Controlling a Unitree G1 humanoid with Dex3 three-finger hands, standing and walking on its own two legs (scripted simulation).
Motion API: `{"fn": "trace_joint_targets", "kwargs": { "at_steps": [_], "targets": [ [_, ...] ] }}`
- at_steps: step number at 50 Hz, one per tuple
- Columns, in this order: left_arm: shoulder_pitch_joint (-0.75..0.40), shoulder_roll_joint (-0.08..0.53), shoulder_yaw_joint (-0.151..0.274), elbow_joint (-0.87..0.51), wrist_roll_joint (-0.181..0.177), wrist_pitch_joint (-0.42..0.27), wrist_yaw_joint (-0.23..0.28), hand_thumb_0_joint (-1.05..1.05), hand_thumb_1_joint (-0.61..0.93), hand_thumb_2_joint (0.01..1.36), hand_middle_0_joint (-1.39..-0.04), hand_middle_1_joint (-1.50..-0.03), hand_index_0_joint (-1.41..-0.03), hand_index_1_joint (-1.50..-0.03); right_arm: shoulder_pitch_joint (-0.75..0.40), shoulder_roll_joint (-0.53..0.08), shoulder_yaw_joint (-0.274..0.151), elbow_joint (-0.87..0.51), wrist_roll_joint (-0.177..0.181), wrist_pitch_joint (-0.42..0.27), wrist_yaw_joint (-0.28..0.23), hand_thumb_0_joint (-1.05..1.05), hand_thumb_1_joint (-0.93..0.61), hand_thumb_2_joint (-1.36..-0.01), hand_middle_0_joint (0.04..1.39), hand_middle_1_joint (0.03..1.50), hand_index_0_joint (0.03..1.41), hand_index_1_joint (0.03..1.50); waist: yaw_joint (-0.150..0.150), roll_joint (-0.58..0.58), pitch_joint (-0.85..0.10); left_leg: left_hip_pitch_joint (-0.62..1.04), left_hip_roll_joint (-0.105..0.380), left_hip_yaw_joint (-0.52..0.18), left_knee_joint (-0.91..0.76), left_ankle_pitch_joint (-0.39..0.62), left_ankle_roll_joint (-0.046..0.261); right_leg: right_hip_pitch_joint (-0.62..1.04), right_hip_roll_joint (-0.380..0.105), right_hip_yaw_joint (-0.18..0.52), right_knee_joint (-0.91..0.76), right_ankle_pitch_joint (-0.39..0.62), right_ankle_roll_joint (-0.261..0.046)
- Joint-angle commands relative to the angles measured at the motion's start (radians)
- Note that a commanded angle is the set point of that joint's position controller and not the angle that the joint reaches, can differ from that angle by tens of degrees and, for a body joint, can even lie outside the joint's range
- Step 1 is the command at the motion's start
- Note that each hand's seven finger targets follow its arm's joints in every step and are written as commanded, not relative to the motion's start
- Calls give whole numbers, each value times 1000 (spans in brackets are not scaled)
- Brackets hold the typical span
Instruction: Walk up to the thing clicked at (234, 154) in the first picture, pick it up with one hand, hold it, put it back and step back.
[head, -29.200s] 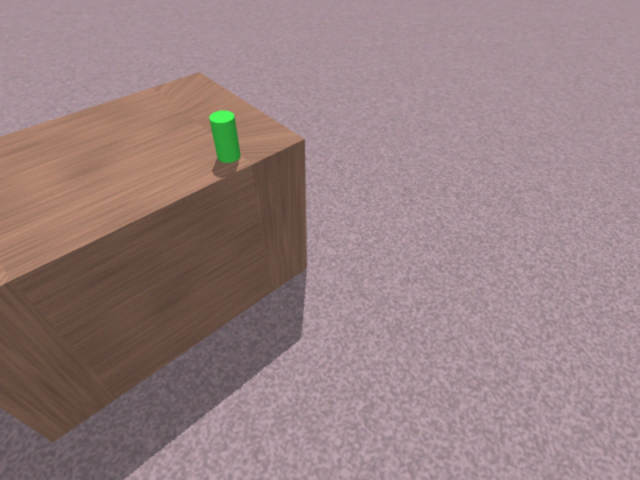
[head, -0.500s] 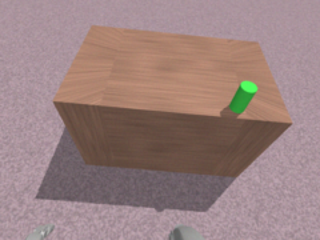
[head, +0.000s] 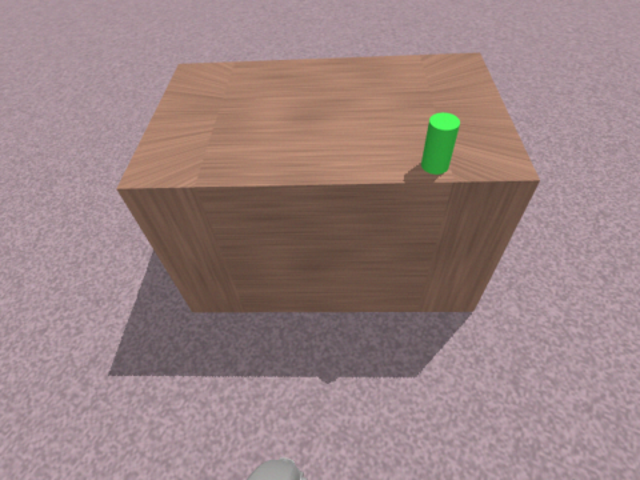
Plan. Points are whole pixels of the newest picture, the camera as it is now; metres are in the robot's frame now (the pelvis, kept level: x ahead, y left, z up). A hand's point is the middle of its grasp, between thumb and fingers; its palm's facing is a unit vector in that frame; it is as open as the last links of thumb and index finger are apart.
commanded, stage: step back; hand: right
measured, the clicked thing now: (439, 144) +0.83 -0.21 -0.11
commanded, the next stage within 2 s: stand in 1.72 s
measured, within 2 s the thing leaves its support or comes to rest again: neither
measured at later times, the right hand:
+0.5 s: hand out of the picture -0.01 -0.30 -0.14, palm faces -0.08 +0.90 -0.44, open 7.3 cm
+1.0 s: hand out of the picture -0.15 -0.29 -0.16, palm faces -0.10 +0.94 -0.34, open 7.3 cm
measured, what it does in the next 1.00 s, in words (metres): walks backwards: left foot, then right foot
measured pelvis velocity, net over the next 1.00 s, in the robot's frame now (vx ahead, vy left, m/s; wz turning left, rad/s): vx -0.22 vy -0.04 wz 0.09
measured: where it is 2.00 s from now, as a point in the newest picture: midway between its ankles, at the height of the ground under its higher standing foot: outside the picture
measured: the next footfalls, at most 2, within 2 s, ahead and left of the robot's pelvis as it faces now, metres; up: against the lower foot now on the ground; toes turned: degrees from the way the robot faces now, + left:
left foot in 0.18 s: -0.04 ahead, +0.11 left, +0.00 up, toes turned +4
right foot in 0.54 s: -0.14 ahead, -0.15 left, +0.00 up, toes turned +5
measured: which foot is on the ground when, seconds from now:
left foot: up 0.00-0.16, down 0.18-0.56, up 0.58-0.84, down 0.86-1.00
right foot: down 0.00-0.22, up 0.24-0.52, down 0.54-1.00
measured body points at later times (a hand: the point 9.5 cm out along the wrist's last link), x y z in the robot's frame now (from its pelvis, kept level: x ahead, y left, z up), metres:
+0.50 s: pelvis -0.16 -0.03 -0.01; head -0.11 -0.02 +0.44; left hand -0.08 +0.28 -0.13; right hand -0.01 -0.34 -0.11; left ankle -0.08 +0.10 -0.73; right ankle -0.21 -0.17 -0.71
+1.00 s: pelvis -0.22 -0.04 +0.00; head -0.22 -0.04 +0.45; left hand -0.20 +0.29 -0.12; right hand -0.15 -0.34 -0.13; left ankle -0.22 +0.09 -0.73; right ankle -0.22 -0.16 -0.71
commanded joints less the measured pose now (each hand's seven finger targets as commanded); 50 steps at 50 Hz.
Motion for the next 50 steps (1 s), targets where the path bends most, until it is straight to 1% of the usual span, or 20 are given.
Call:
{"fn": "trace_joint_targets", "kwargs": {
  "at_steps": [1, 5, 9, 11, 12, 16, 22, 26, 27, 28, 29, 30, 33, 37, 40, 42, 44, 45, 46, 50],
  "targets": [
    [-75, 271, 71, -141, 4, -47, 38, 0, 900, 900, -200, -300, -200, -300, 3, -137, -21, -74, -6, -46, -19, 0, -900, -900, 200, 300, 200, 300, 4, -210, -68, -12, -2, 29, -35, -22, -15, 100, -134, 99, -137, 449, -160],
    [-61, 268, 75, -161, -4, -31, 55, 0, 900, 900, -200, -300, -200, -300, 25, -123, -26, -83, -24, -59, -19, 0, -900, -900, 200, 300, 200, 300, 16, -248, -159, 27, 88, 68, -332, -79, -10, 281, -230, 167, -56, 604, -210],
    [-111, 244, 48, -193, -26, -8, 44, 0, 900, 900, -200, -300, -200, -300, 124, -159, -52, -26, -30, -61, -10, 0, -900, -900, 200, 300, 200, 300, -19, -124, -216, 335, 96, 85, -713, 355, 29, 92, -145, 98, 103, 427, -109],
    [-131, 202, 39, -200, -40, -9, 42, 0, 900, 900, -200, -300, -200, -300, 45, -317, -78, -55, -35, -52, -2, 0, -900, -900, 200, 300, 200, 300, -7, 200, -192, 376, 439, -320, -738, 583, 232, -187, 90, -60, 339, -194, -24],
    [-179, 247, 55, -199, -32, -7, 52, 0, 900, 900, -200, -300, -200, -300, 23, -358, -84, -72, -37, -55, -6, 0, -900, -900, 200, 300, 200, 300, -59, 229, -173, 223, 540, -436, -756, 588, 337, -123, 75, 66, 536, -341, -11],
    [-92, 237, 56, -136, -42, -5, 37, 0, 900, 900, -200, -300, -200, -300, -64, -209, -46, -87, -45, -54, -18, 0, -900, -900, 200, 300, 200, 300, 18, 76, -118, 260, 349, -89, -663, 677, 232, -190, 127, 124, 656, -197, -18],
    [-86, 207, 37, -103, -32, -53, 35, 0, 900, 900, -200, -300, -200, -300, -3, -191, -49, -69, -44, -36, 5, 0, -900, -900, 200, 300, 200, 300, -58, 195, -157, 454, 316, -54, -640, 442, 237, -140, 64, -13, 169, -188, 34],
    [46, 207, 42, 13, -19, -88, 42, 0, 900, 900, -200, -300, -200, -300, -56, -212, -47, -58, -27, -7, 19, 0, -900, -900, 200, 300, 200, 300, -1, 169, -226, 338, 275, 14, -476, 325, 162, 134, 71, -88, -313, 51, -5],
    [32, 270, 61, 28, -3, -93, 44, 0, 900, 900, -200, -300, -200, -300, -45, -152, -31, -66, -26, -7, 21, 0, -900, -900, 200, 300, 200, 300, -11, 45, -182, 137, 205, 37, -387, 184, 107, 222, 2, 82, -277, 30, -33],
    [35, 357, 84, 11, 8, -94, 46, 0, 900, 900, -200, -300, -200, -300, -54, -99, -12, -94, -22, -15, 20, 0, -900, -900, 200, 300, 200, 300, 9, -200, -134, -101, 58, 50, -266, -66, 42, 225, -190, 391, -318, -96, -91],
    [-62, 452, 96, -35, 13, -90, 48, 0, 900, 900, -200, -300, -200, -300, -124, -147, -36, -103, -25, -11, 5, 0, -900, -900, 200, 300, 200, 300, 56, -239, -80, 4, 78, -64, -148, -147, 1, -85, -392, 564, -382, -237, -263],
    [-139, 424, 90, -52, 7, -89, 48, 0, 900, 900, -200, -300, -200, -300, -110, -201, -59, -74, -24, -12, 6, 0, -900, -900, 200, 300, 200, 300, 23, -205, 15, 87, 119, -86, -61, -108, -4, -252, -404, 567, -405, -310, -274],
    [-189, 274, 52, -37, -10, -104, 48, 0, 900, 900, -200, -300, -200, -300, -19, -144, -32, -1, -14, -24, 17, 0, -900, -900, 200, 300, 200, 300, -57, -103, 37, 37, 38, -43, -80, 64, -2, -59, -152, 136, -252, 114, -132],
    [-51, 312, 67, -15, 5, -113, 36, 0, 900, 900, -200, -300, -200, -300, -59, -150, -29, -11, -31, -43, 27, 0, -900, -900, 200, 300, 200, 300, 33, -189, -29, 18, 86, 30, -274, 6, -21, 113, -166, 189, -261, -103, -156],
    [-63, 311, 73, -18, -2, -103, 30, 0, 900, 900, -200, -300, -200, -300, -47, -137, -31, 4, -39, -69, 37, 0, -900, -900, 200, 300, 200, 300, 32, -228, -53, 113, 105, 95, -494, -62, -19, 120, -209, 197, -255, -160, -184],
    [-83, 301, 56, -22, -13, -88, 24, 0, 900, 900, -200, -300, -200, -300, 27, -129, -39, 44, -42, -82, 34, 0, -900, -900, 200, 300, 200, 300, -14, -188, -88, 322, 68, 144, -741, 96, 1, 46, -183, 131, -142, -19, -148],
    [-60, 213, 21, -26, -18, -87, 22, 0, 900, 900, -200, -300, -200, -300, 91, -175, -64, 74, -50, -93, 23, 0, -900, -900, 200, 300, 200, 300, -37, -22, -145, 544, 177, -69, -770, 115, 51, -132, -98, 30, 74, 79, -74],
    [-105, 170, 9, -32, -35, -89, 19, 0, 900, 900, -200, -300, -200, -300, 72, -255, -71, 66, -49, -95, 22, 0, -900, -900, 200, 300, 200, 300, -47, 175, -125, 505, 368, -387, -854, -63, 156, -262, 43, -105, 188, -149, -19],
    [-154, 274, 41, -18, -25, -88, 26, 0, 900, 900, -200, -300, -200, -300, 72, -313, -84, 62, -41, -91, 30, 0, -900, -900, 200, 300, 200, 300, -71, 127, -69, 315, 439, -458, -891, -261, 262, -188, 0, -31, 279, -286, -27],
    [-74, 247, 36, 22, -29, -107, 8, 0, 900, 900, -200, -300, -200, -300, -2, -202, -52, 45, -47, -90, 35, 0, -900, -900, 200, 300, 200, 300, -24, 123, 10, 273, 318, -221, -838, -110, 196, -144, -11, -49, 133, -164, -25]
  ]
}}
